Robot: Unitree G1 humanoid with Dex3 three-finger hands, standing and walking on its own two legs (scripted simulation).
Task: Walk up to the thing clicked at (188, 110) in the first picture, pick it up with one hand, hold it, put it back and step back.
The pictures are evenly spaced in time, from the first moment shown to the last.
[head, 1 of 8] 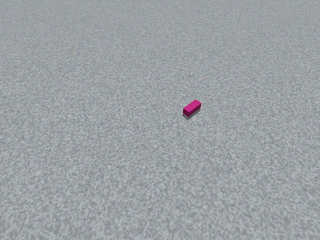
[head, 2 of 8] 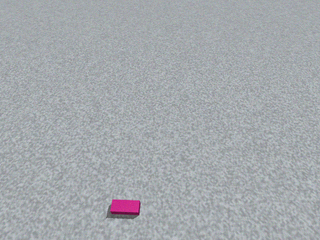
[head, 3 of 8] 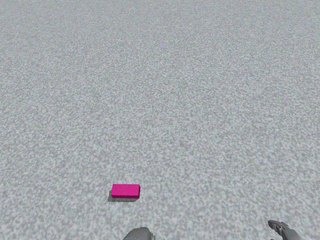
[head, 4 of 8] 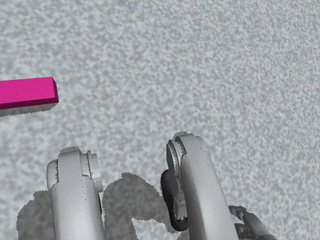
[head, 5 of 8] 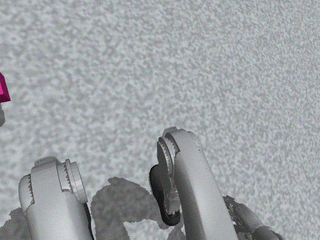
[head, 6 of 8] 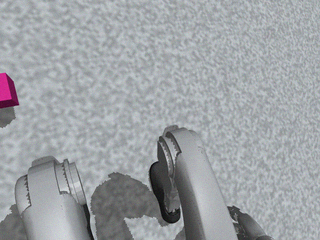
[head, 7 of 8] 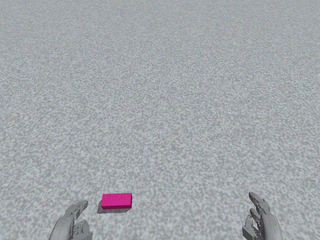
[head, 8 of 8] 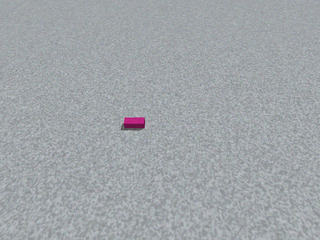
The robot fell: no
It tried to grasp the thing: yes
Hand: left
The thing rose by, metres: 0.68
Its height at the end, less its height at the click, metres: +0.00
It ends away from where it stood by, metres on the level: 0.02
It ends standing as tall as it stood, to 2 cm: yes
